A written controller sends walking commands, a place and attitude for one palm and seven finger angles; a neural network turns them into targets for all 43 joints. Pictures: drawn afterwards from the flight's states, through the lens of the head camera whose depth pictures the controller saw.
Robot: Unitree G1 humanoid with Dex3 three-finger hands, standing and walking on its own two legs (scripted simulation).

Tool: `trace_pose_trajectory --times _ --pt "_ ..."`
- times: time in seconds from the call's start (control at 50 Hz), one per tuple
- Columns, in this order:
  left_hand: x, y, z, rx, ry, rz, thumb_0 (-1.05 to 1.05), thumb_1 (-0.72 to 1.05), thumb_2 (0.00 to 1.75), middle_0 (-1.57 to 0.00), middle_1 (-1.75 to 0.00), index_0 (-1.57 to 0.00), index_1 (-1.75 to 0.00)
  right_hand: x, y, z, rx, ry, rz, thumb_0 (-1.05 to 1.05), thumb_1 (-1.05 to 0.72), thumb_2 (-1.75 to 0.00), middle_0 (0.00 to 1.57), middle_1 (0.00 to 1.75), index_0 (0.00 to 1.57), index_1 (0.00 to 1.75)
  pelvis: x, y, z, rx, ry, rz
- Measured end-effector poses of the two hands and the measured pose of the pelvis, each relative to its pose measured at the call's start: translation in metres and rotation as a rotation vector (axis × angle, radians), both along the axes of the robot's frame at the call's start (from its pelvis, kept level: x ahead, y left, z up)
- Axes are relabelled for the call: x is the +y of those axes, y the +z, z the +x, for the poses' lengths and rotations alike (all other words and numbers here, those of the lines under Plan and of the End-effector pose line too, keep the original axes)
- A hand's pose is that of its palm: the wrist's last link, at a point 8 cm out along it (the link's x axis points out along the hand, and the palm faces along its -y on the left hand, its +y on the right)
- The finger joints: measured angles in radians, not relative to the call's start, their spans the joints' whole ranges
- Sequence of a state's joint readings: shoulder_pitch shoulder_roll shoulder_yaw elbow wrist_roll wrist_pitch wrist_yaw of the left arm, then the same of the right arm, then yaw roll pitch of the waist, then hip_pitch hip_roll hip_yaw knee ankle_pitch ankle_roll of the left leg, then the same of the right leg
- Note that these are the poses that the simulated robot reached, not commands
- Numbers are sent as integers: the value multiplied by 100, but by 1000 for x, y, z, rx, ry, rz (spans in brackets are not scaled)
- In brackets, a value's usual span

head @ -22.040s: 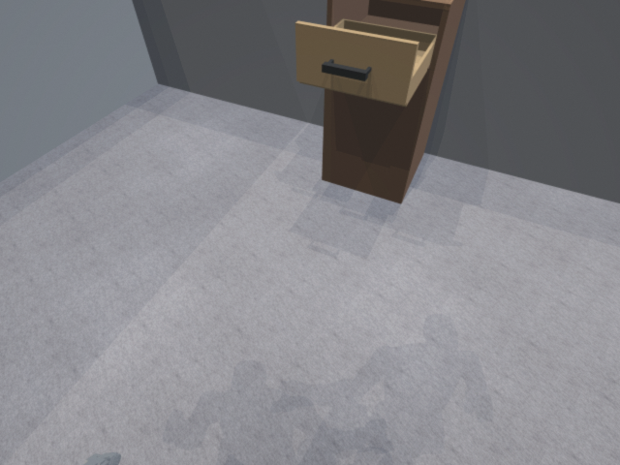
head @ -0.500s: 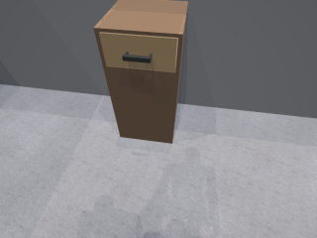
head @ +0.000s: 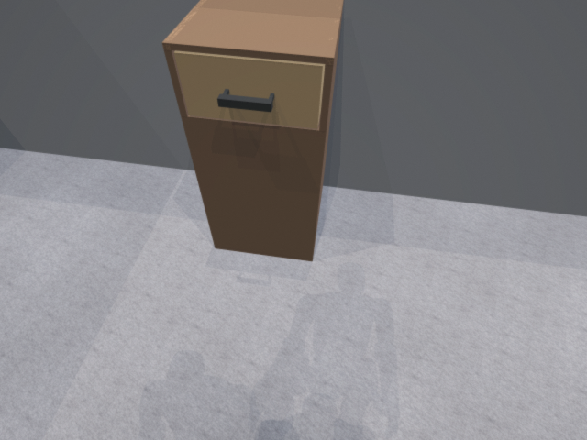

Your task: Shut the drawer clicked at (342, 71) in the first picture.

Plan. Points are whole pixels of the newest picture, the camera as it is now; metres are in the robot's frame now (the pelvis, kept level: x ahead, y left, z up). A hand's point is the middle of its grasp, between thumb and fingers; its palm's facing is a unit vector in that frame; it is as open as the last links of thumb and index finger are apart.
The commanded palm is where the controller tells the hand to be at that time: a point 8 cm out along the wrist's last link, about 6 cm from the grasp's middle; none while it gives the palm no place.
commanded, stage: look to check the result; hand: left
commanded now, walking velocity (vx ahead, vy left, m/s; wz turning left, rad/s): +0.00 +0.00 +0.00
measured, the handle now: (247, 98) +0.89 +0.17 -0.02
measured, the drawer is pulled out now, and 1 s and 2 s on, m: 0.00 0.00 0.00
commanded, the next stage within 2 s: stand and wait in 0.38 s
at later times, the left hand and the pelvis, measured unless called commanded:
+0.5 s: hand out of the picture +0.00 +0.16 -0.18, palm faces +0.04 -0.98 -0.19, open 7.4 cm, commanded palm none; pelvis +0.01 -0.01 +0.00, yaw +0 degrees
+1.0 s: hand out of the picture +0.01 +0.16 -0.17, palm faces +0.03 -0.98 -0.21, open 7.4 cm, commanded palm none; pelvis +0.01 -0.01 +0.00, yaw +0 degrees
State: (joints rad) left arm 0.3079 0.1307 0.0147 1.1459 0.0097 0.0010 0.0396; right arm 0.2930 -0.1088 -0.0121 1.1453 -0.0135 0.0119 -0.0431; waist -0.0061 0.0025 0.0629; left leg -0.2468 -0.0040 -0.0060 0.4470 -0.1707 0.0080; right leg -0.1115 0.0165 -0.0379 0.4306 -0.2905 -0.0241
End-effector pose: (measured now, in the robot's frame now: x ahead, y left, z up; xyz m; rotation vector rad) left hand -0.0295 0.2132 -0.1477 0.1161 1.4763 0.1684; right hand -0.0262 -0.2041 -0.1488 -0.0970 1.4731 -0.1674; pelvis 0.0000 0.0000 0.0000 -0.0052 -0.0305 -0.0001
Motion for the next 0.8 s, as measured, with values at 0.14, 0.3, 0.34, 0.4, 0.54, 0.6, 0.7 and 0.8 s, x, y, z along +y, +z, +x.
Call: trace_pose_trajectory --times 0.14,0.3,0.34,0.4,0.54,0.6,0.7,0.8 --pt "-1 1 0 4 5 3 0 91 90 -20 -30 -20 -30 -5 0 13 -21 12 -8 1 -91 -89 20 30 20 30 -1 0 3 -1 0 2" --pt "-2 2 10 -14 -1 4 0 91 90 -20 -30 -20 -30 -13 0 23 -41 21 -19 1 -91 -89 19 30 20 30 -3 1 6 -3 -1 4" --pt "-2 2 13 -18 -3 5 0 91 90 -20 -30 -20 -30 -14 1 25 -43 22 -20 1 -91 -89 19 30 20 30 -4 1 7 -2 -1 5" --pt "-2 2 17 -27 -6 8 0 91 90 -20 -30 -20 -30 -16 1 27 -44 24 -20 1 -91 -89 19 30 20 30 -5 1 8 -1 0 6" --pt "-1 3 26 -43 -10 17 0 91 90 -20 -30 -20 -30 -19 1 29 -42 25 -20 1 -91 -89 19 30 20 30 -8 1 10 -2 1 6" --pt "-1 3 29 -47 -13 20 0 91 90 -20 -30 -20 -30 -21 1 30 -42 24 -21 1 -91 -89 20 30 20 30 -9 1 11 -2 0 6" --pt "-1 4 32 -52 -16 25 0 91 90 -20 -30 -20 -30 -23 1 33 -45 23 -22 1 -91 -89 20 30 20 30 -10 2 12 -3 -1 7" --pt "-1 4 34 -54 -20 26 0 91 90 -20 -30 -20 -30 -26 1 35 -48 22 -25 1 -91 -89 20 30 20 30 -12 2 13 -3 -3 7"
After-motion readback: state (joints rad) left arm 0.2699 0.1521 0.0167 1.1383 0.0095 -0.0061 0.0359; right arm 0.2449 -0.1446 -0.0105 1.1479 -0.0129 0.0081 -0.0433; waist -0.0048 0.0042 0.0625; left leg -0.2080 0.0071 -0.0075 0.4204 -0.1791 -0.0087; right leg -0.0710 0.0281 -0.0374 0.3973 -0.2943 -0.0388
